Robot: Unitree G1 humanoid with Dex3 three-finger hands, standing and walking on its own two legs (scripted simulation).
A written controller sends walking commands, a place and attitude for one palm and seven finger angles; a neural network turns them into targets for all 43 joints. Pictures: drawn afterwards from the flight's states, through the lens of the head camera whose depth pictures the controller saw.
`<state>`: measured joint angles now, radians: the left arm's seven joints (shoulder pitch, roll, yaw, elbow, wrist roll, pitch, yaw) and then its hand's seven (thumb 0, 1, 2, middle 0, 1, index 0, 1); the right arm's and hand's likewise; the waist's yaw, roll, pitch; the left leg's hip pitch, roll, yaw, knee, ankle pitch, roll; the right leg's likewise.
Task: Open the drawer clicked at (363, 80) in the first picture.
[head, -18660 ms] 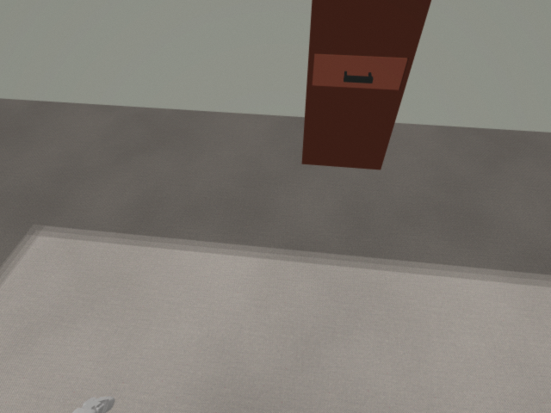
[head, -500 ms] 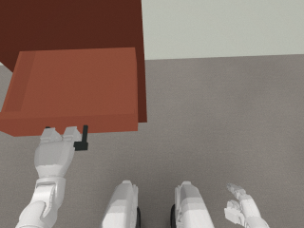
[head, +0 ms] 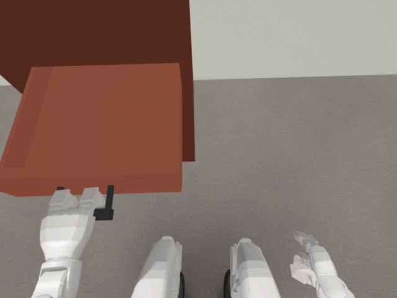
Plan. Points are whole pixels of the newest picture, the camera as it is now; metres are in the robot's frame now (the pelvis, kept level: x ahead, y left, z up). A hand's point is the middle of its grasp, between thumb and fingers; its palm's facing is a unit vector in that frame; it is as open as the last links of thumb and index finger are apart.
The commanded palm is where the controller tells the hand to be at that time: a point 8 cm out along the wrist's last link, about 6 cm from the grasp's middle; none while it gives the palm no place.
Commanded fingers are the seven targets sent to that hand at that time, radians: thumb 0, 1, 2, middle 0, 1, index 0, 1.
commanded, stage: pull the drawer open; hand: left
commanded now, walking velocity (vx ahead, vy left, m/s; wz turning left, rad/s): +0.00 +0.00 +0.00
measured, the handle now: (83, 203) +0.29 +0.26 -0.06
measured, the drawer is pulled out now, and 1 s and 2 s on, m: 0.26 0.30 0.30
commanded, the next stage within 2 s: open the thumb to release the handle in 0.58 s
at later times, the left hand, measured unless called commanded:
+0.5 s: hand (79, 253) +0.20 +0.25 -0.08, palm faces -0.13 -0.05 -0.99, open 5.4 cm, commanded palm +0.16 +0.25 -0.03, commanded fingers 0.00 0.90 0.90 -0.40 -1.35 -0.40 -1.35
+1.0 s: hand (79, 252) +0.20 +0.25 -0.08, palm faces -0.07 -0.04 -1.00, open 8.3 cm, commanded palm +0.18 +0.25 -0.03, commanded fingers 0.00 -0.29 0.39 -0.31 -1.22 -0.31 -1.22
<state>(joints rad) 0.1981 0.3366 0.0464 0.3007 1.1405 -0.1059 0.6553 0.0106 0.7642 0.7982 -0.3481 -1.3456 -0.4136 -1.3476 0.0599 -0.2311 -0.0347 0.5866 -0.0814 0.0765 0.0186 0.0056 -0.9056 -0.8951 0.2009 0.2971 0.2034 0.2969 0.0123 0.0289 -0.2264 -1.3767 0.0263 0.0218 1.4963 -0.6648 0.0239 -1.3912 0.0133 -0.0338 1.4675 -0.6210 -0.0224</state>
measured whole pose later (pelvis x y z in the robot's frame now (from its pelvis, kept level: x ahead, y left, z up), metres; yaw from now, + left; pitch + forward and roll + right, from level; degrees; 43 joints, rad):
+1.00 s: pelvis -0.02 -0.01 -0.02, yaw +1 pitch +30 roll -1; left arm 0.25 0.33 0.05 0.27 1.14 -0.16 0.68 0.00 0.31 0.65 -0.38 -1.31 -0.37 -1.29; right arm 0.03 -0.22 -0.04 0.61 -0.08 0.07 -0.01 0.01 -0.91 -0.90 0.20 0.30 0.20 0.30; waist 0.06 0.04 -0.23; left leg -1.44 0.02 0.00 1.56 -0.65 0.01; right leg -1.45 0.00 -0.05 1.54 -0.62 -0.04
